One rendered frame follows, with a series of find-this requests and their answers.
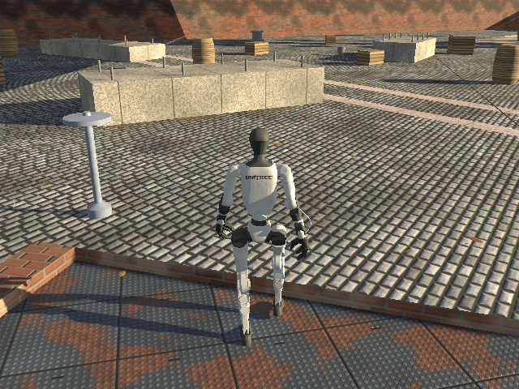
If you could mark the robot right hand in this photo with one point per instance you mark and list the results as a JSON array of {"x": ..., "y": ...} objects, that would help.
[{"x": 304, "y": 247}]

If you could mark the robot left hand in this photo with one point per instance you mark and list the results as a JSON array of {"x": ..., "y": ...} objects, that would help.
[{"x": 226, "y": 226}]

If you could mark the humanoid robot torso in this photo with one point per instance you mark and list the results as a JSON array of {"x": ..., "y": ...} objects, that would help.
[{"x": 259, "y": 195}]

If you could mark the right robot upper arm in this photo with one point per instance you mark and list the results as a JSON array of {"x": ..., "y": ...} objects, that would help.
[{"x": 288, "y": 185}]

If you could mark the left robot forearm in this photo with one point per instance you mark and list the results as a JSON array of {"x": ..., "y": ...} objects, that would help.
[{"x": 222, "y": 213}]

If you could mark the humanoid robot head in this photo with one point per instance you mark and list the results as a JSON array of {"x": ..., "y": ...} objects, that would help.
[{"x": 259, "y": 139}]

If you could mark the right robot forearm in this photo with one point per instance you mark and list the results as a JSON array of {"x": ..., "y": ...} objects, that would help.
[{"x": 296, "y": 216}]

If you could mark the left robot upper arm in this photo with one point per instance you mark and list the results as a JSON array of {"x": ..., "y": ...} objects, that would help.
[{"x": 230, "y": 183}]

